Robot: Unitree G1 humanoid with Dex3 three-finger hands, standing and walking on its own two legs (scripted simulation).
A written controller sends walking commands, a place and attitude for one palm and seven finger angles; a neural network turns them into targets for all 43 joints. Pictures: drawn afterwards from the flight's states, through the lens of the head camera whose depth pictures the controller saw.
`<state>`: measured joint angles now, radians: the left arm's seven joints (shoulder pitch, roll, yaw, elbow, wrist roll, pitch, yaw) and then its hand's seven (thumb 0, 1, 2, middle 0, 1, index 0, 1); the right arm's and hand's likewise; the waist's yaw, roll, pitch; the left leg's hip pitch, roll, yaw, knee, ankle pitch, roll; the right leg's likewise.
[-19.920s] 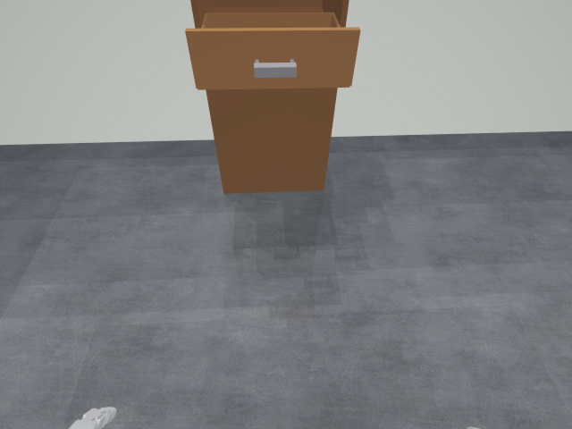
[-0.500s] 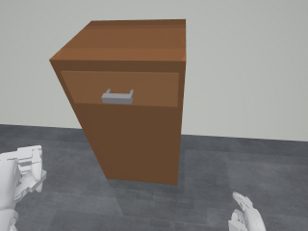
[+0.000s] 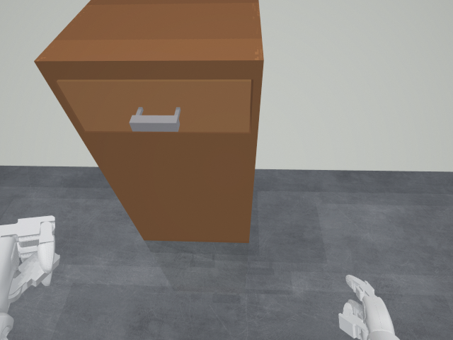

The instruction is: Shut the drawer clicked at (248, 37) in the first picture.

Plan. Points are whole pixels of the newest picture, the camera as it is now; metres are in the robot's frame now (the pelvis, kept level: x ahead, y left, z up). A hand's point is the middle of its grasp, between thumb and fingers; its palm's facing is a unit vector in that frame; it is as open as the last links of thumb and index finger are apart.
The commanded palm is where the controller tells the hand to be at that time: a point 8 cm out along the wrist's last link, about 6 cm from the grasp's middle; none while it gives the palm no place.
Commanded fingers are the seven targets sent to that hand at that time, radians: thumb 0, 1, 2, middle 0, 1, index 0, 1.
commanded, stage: step back with the hand held close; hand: left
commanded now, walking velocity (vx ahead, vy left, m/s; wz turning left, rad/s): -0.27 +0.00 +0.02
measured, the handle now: (157, 117) +0.60 +0.21 +0.03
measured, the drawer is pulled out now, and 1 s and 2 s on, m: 0.00 0.00 0.00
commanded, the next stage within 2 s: stop stepping back and stand still in 0.96 s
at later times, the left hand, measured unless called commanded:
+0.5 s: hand out of the picture +0.09 +0.26 +0.15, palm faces +0.38 -0.78 -0.50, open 3.3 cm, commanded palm +0.02 +0.30 +0.17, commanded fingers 0.00 0.90 0.90 -1.40 -1.60 -1.40 -1.60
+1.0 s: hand out of the picture -0.01 +0.27 +0.17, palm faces +0.41 -0.78 -0.47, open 3.3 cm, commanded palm -0.06 +0.30 +0.17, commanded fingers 0.00 0.90 0.90 -1.40 -1.60 -1.40 -1.60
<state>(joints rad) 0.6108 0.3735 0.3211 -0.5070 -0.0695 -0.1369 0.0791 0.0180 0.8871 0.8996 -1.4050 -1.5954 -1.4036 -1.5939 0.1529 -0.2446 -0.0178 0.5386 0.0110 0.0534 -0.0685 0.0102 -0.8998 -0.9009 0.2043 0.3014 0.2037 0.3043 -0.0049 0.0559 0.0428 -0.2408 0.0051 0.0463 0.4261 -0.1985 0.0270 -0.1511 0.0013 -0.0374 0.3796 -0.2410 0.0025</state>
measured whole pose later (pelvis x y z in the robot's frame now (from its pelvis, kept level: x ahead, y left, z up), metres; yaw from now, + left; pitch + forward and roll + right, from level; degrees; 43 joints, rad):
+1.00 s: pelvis -0.18 +0.01 -0.02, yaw +2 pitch +5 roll -3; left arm 0.64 0.46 0.45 -0.68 -0.07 -0.30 0.13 0.02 0.89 0.90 -1.41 -1.60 -1.41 -1.59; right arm 0.16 -0.15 -0.01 0.60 -0.02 -0.12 -0.03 0.01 -0.90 -0.90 0.21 0.30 0.21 0.30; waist 0.05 -0.02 -0.04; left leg -0.61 0.06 0.10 0.38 0.07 0.02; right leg -0.08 0.04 -0.01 0.44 -0.49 -0.04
